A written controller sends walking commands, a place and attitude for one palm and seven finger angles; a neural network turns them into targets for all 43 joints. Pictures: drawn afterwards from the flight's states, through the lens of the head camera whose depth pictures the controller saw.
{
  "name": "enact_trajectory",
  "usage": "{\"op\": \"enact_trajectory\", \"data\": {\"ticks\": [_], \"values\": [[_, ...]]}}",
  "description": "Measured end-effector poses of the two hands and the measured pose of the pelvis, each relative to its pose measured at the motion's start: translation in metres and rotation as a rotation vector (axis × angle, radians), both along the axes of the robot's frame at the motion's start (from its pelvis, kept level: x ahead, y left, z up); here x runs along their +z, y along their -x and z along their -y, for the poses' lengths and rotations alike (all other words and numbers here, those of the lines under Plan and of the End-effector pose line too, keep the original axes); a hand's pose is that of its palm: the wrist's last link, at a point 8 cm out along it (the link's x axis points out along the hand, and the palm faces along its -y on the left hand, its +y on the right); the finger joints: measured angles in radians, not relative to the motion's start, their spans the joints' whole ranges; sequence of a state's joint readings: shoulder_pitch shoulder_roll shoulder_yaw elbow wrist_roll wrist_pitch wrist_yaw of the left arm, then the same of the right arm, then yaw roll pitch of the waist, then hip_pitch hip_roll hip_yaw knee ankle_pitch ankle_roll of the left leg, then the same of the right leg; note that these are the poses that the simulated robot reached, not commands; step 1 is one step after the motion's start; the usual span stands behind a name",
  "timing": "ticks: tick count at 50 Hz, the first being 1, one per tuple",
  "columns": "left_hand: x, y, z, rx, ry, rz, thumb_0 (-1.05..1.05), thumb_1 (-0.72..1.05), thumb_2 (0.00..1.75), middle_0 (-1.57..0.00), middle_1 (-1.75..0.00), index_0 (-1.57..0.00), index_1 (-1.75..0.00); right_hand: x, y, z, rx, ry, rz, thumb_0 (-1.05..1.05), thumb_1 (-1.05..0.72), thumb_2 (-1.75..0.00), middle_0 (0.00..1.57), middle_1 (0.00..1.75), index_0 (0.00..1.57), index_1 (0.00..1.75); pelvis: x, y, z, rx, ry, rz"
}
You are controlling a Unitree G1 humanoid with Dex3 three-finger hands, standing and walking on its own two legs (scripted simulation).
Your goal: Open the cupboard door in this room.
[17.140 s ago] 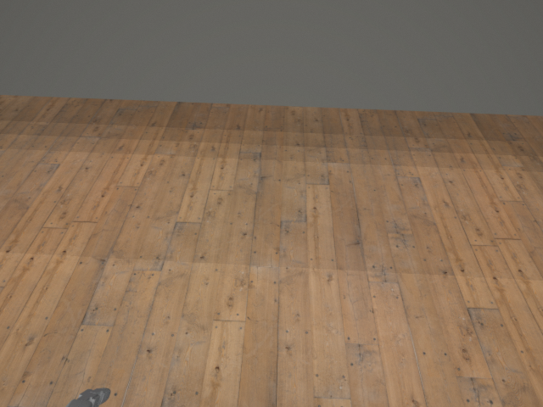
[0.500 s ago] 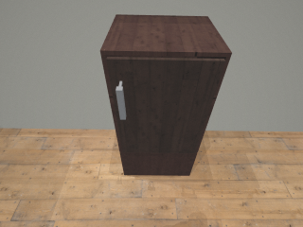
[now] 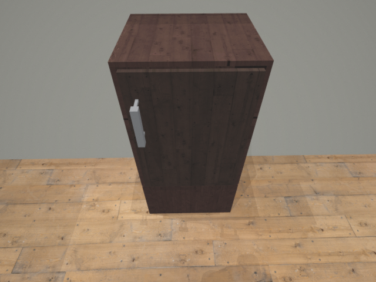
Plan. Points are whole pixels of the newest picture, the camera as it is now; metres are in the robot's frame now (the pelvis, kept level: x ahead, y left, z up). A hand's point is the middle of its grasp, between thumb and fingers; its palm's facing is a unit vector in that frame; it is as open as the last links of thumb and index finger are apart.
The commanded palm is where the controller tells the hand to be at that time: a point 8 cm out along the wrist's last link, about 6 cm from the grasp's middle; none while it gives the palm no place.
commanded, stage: look again from close up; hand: left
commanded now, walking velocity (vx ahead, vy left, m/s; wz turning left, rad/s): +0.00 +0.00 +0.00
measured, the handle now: (139, 123) +0.58 +0.19 -0.02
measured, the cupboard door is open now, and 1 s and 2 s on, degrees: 0 0 0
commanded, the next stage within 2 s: shuffle to correct the standing spot in 0.20 s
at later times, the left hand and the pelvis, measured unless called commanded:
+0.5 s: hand out of the picture +0.04 +0.18 -0.17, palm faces +0.03 -0.97 -0.23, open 7.4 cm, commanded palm none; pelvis +0.02 -0.01 +0.00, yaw +1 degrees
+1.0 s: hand out of the picture +0.03 +0.18 -0.18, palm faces +0.04 -0.97 -0.22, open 7.3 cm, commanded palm none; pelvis +0.00 -0.01 -0.01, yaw +1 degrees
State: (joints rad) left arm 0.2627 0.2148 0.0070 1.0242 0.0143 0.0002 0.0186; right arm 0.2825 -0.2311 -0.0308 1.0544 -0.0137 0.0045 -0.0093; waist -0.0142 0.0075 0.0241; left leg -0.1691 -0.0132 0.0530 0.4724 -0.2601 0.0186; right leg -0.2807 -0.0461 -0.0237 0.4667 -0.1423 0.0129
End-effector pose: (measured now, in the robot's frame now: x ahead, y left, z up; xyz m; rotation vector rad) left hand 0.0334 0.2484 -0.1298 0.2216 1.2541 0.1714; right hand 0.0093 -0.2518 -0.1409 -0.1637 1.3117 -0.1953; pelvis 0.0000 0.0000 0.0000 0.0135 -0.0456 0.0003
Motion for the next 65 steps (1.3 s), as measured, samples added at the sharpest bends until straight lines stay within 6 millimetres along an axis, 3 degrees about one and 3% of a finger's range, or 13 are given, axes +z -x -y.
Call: {"op": "enact_trajectory", "data": {"ticks": [11,20,34,42,54,65], "values": [[0.004,-0.015,0.001,0.004,-0.009,0.028,0.01,0.91,0.9,-0.2,-0.3,-0.21,-0.3,0.004,-0.015,0.012,0.027,0.012,0.005,0.0,-0.91,-0.9,0.2,0.3,0.2,0.3,0.002,-0.004,0.007,0.012,0.004,-0.005],[0.003,-0.014,0.002,0.022,-0.009,0.004,0.01,0.91,0.9,-0.2,-0.3,-0.2,-0.3,0.005,-0.021,0.009,0.037,0.009,-0.015,0.0,-0.91,-0.9,0.19,0.3,0.2,0.3,0.004,-0.011,0.009,0.016,0.007,-0.005],[-0.012,0.016,0.05,0.075,0.088,-0.138,0.01,0.91,0.9,-0.2,-0.3,-0.2,-0.3,-0.004,-0.017,-0.023,-0.007,-0.067,-0.095,0.0,-0.91,-0.9,0.2,0.3,0.2,0.3,0.004,-0.038,0.015,0.014,0.014,-0.011],[-0.015,0.018,0.048,0.081,0.069,-0.116,0.01,0.92,0.9,-0.2,-0.3,-0.21,-0.3,-0.008,-0.02,-0.02,-0.023,-0.056,-0.059,0.01,-0.92,-0.9,0.2,0.3,0.2,0.3,-0.001,-0.022,0.016,0.007,0.009,-0.002],[-0.011,0.016,0.014,0.04,0.022,0.041,0.01,0.91,0.9,-0.2,-0.3,-0.2,-0.3,-0.004,-0.014,-0.02,0.038,-0.039,0.102,0.0,-0.92,-0.9,0.19,0.3,0.2,0.3,-0.008,0.015,0.005,0.017,0.001,0.023],[-0.008,0.062,0.013,0.08,0.018,-0.006,0.01,0.91,0.9,-0.2,-0.3,-0.2,-0.3,-0.004,0.007,-0.015,0.067,-0.041,0.077,0.0,-0.91,-0.9,0.2,0.3,0.2,0.3,-0.006,0.031,0.008,0.033,0.004,0.008]]}}
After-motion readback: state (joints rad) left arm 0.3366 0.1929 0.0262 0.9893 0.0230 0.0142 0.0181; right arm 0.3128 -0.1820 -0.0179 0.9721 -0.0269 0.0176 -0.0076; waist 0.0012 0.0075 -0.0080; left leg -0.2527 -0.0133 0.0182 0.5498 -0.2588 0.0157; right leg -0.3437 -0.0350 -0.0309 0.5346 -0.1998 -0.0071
